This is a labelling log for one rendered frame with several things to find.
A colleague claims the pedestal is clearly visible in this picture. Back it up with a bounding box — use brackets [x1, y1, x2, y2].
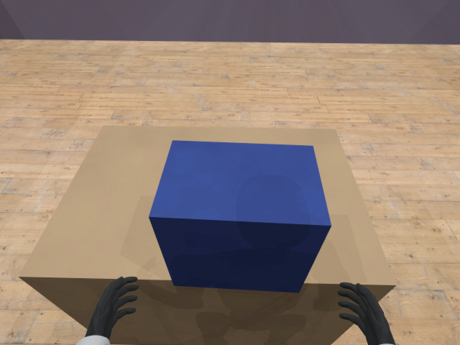
[18, 125, 396, 345]

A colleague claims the carton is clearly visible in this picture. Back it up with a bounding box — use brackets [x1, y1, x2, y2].
[149, 140, 331, 293]

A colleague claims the robot right hand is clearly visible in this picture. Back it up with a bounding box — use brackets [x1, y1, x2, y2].
[337, 282, 396, 345]

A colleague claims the robot left hand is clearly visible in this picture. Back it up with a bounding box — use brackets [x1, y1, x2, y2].
[85, 277, 139, 340]

